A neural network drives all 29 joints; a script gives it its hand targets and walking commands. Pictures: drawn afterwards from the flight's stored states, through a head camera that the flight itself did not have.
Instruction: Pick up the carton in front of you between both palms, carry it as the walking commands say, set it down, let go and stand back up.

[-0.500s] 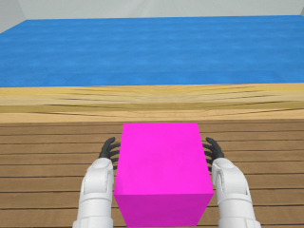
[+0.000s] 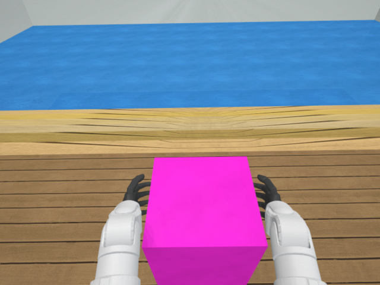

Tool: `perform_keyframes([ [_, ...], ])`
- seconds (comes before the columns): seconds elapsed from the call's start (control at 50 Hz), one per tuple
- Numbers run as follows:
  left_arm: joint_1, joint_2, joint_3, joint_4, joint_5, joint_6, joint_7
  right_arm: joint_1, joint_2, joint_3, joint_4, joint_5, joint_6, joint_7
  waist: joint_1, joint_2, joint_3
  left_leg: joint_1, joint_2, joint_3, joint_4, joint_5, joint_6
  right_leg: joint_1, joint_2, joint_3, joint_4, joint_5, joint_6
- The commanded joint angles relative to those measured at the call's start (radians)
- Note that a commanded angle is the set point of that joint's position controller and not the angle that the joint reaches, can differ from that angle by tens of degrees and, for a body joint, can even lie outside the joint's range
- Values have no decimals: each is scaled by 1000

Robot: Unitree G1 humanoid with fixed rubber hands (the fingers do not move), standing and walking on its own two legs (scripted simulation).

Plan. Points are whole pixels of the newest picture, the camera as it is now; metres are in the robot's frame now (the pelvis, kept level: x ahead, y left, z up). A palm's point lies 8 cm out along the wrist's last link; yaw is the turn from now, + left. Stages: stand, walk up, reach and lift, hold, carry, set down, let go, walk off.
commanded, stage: hold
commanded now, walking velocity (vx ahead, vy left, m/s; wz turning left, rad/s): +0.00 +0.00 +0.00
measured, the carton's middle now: (201, 224) +0.29 +0.00 -0.02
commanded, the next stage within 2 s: carry in 0.06 s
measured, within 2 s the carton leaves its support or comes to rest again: neither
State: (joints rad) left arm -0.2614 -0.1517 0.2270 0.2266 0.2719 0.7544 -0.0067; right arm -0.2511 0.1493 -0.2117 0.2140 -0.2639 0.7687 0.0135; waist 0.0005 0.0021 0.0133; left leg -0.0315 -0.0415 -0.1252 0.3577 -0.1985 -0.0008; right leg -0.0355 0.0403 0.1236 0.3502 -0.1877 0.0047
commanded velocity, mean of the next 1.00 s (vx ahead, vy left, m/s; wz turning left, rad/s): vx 0.49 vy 0.00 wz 0.00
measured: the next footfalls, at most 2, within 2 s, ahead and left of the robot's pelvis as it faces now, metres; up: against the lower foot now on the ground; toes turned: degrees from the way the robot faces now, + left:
right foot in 0.60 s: +0.18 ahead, -0.10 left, +0.00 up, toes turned -5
left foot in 0.96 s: +0.56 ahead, +0.09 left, +0.00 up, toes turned +9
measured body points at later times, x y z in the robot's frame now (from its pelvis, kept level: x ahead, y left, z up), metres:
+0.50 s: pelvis +0.11 +0.01 -0.04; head +0.08 +0.01 +0.41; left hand +0.39 +0.16 +0.04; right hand +0.39 -0.14 +0.04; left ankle +0.01 +0.13 -0.75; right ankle +0.02 -0.12 -0.73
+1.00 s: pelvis +0.40 +0.02 -0.04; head +0.40 +0.01 +0.41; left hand +0.68 +0.17 +0.05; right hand +0.68 -0.13 +0.05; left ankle +0.52 +0.08 -0.75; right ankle +0.15 -0.08 -0.72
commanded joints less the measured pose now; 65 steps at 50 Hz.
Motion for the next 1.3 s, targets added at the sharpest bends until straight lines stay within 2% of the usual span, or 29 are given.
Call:
perform_keyframes([
  [0.0, -461, -902, -533, -24, -251, -23, -224, -481, 890, 524, -41, 245, -35, 211, -1, 3, -204, 14, -43, 46, -48, 170, -15, 43, 47, -48, -39, 158, 9],
  [0.02, -463, -902, -532, -22, -250, -23, -224, -483, 891, 523, -39, 245, -35, 211, -1, 3, -204, 13, -43, 46, -48, 167, -15, 42, 47, -48, -39, 154, 9],
  [0.04, -482, -905, -550, -19, -258, -18, -227, -512, 895, 539, -37, 252, -32, 213, -2, -5, -189, -116, 109, 13, 28, -4, 10, -90, -112, -25, 46, -20, -13],
  [0.1, -490, -910, -597, -82, -293, -9, -220, -527, 902, 585, -97, 285, -24, 209, 6, -1, -170, -252, 104, -35, -8, -542, 30, -220, -102, 22, 10, -542, -25],
  [0.16, -491, -905, -680, -179, -349, 25, -202, -517, 895, 660, -186, 327, 11, 193, 4, 2, -251, -228, 113, 11, 46, -343, 31, -209, -114, -27, 57, -342, -30],
  [0.3, -458, -816, -797, -351, -469, 230, -160, -482, 793, 774, -366, 443, 213, 151, 5, -19, -239, -304, 140, 36, 120, -331, 51, -255, -176, -4, 80, -373, -60],
  [0.4, -372, -821, -818, -449, -523, 353, -145, -377, 811, 805, -466, 521, 342, 143, -3, -77, -316, -326, 93, 114, 309, -6, 30, -158, -198, -13, 280, 128, -86],
  [0.44, -360, -846, -827, -504, -532, 387, -147, -337, 817, 802, -502, 529, 371, 145, -20, 45, -352, -149, 123, 23, 258, 160, 64, -289, -138, -126, 481, 306, -31],
  [0.46, -355, -852, -833, -537, -537, 399, -151, -333, 817, 799, -526, 529, 379, 145, -36, 215, -365, 78, 214, -126, 159, 380, 126, -526, -80, -245, 652, 230, 31],
  [0.48, -377, -863, -843, -581, -549, 406, -158, -327, 833, 795, -541, 524, 380, 145, -37, 365, -287, 248, 325, -302, 52, 568, 196, -802, -26, -292, 655, -291, 64],
  [0.5, -427, -872, -847, -617, -567, 411, -163, -348, 880, 809, -569, 529, 383, 142, -50, 266, -184, 272, 373, -379, 41, 657, 235, -927, -40, -245, 597, -545, 53],
  [0.52, -427, -885, -852, -639, -584, 416, -167, -371, 900, 822, -618, 538, 387, 138, -62, 152, -159, 258, 379, -354, 55, 705, 228, -901, -52, -232, 477, -584, 42],
  [0.56, -346, -907, -858, -649, -598, 417, -160, -434, 880, 849, -719, 572, 400, 130, -10, 130, -314, 118, 292, -63, 187, 781, 98, -441, -9, -274, 132, -226, 0],
  [0.58, -319, -895, -847, -664, -586, 416, -150, -376, 864, 853, -723, 585, 409, 130, 21, 71, -457, -68, 219, 115, 355, 646, 30, -6, -11, -294, 18, 13, -11],
  [0.6, -233, -870, -825, -640, -555, 411, -137, -395, 833, 860, -765, 602, 414, 134, 66, -124, -492, -330, 114, 228, 621, 310, -27, 232, -210, 30, -105, -148, -52],
  [0.62, -252, -854, -810, -637, -532, 407, -128, -438, 832, 882, -778, 620, 425, 147, 33, -358, -444, -642, -1, 231, 725, -254, -40, 397, -414, 415, -109, 363, -169],
  [0.64, -286, -863, -808, -668, -531, 419, -124, -431, 846, 883, -735, 624, 429, 156, 36, -194, -395, -719, 69, 163, 813, -303, 6, 423, -441, 334, -47, 534, -235],
  [0.68, -293, -864, -818, -669, -535, 437, -122, -366, 841, 855, -671, 612, 433, 162, 41, -15, -336, -793, 116, 158, 768, -223, 32, 392, -396, 170, -35, 574, -188],
  [0.74, -267, -854, -832, -658, -568, 454, -147, -274, 843, 826, -611, 549, 431, 141, 57, -124, -308, -845, 91, 238, 627, -167, 15, 438, -310, 15, -43, 690, -113],
  [0.82, -309, -843, -854, -664, -615, 460, -190, -258, 851, 793, -599, 467, 421, 105, 38, -130, -227, -637, 46, 318, 307, 21, 0, 193, -246, -141, -116, 585, -115],
  [0.86, -335, -827, -853, -659, -628, 461, -200, -289, 840, 789, -612, 461, 424, 96, 31, -182, -193, -445, 6, 387, 197, 125, 18, 53, -241, -200, -122, 677, -97],
  [0.9, -346, -813, -842, -659, -627, 462, -201, -298, 837, 793, -614, 466, 426, 96, 6, -218, -242, -228, -12, 400, 173, 190, 37, -5, -247, -256, -13, 805, -75],
  [0.94, -361, -806, -841, -659, -616, 465, -200, -304, 838, 795, -611, 476, 427, 104, -32, -164, -335, 38, -23, 419, 127, 84, 51, -75, -204, -325, 286, 704, -45],
  [0.96, -375, -796, -839, -650, -606, 466, -199, -303, 847, 795, -606, 482, 431, 111, -54, -68, -369, 154, 115, 229, 119, -104, 62, -204, -179, -313, 515, 429, -34],
  [0.98, -371, -810, -846, -653, -602, 474, -195, -301, 836, 788, -583, 484, 428, 121, -39, 204, -411, 280, 433, -352, -85, -316, 207, -469, -27, -275, 825, -50, 6],
  [1.0, -364, -799, -840, -640, -586, 471, -193, -294, 872, 806, -569, 504, 428, 129, -27, 185, -405, 238, 469, -483, -179, -235, 253, -544, -28, -138, 968, -246, -17],
  [1.06, -327, -907, -830, -598, -561, 441, -184, -359, 958, 844, -609, 569, 411, 153, -16, 13, -356, 69, 382, -166, -150, 65, 172, -535, -152, -112, 900, -132, -49],
  [1.1, -298, -947, -828, -586, -542, 419, -172, -373, 974, 865, -629, 595, 399, 167, -12, 64, -370, 27, 337, -37, -172, 76, 130, -482, -158, -142, 775, -76, -42],
  [1.28, -255, -919, -857, -638, -522, 392, -133, -306, 871, 847, -664, 598, 395, 193, -25, 129, -255, 145, 274, 175, -183, 324, 125, -628, -121, -279, 375, 78, 1],
])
